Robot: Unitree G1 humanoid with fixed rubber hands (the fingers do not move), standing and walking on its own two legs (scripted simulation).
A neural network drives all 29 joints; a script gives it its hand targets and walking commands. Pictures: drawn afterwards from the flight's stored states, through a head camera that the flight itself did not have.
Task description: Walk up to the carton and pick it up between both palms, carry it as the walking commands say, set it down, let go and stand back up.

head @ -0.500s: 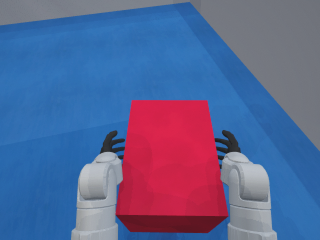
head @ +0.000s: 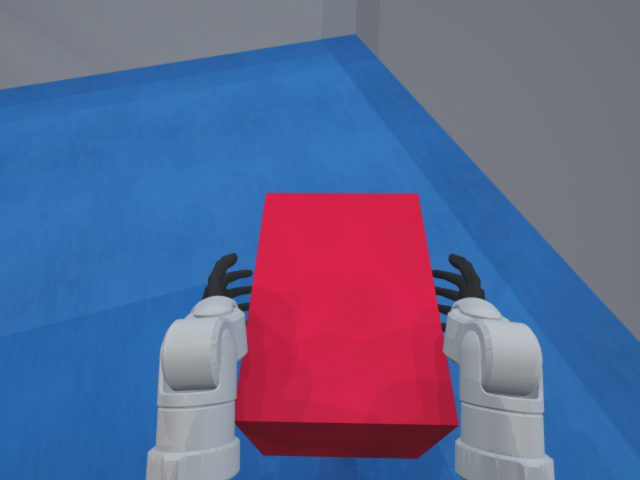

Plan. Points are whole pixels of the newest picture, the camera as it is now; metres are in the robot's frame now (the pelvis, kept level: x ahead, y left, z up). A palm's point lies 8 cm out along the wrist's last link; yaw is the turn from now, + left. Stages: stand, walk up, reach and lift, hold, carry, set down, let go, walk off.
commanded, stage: carry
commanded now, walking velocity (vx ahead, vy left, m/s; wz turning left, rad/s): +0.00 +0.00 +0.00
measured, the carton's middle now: (340, 324) +0.33 -0.01 +0.00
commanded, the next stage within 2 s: none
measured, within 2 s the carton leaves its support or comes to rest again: neither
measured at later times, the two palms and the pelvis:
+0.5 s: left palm (198, 247) +0.41 +0.18 +0.07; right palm (408, 231) +0.42 -0.10 +0.08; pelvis +0.12 +0.03 +0.00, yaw +0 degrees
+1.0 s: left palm (221, 237) +0.44 +0.16 +0.06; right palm (426, 237) +0.43 -0.13 +0.06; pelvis +0.14 +0.02 +0.00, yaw -2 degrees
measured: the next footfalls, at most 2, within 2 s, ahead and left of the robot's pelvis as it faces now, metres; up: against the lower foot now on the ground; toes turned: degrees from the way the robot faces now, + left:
left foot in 0.38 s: +0.13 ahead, +0.12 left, +0.00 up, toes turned -9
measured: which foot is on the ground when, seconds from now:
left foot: down 0.00-0.26, up 0.28-0.36, down 0.38-1.00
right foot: down 0.00-1.00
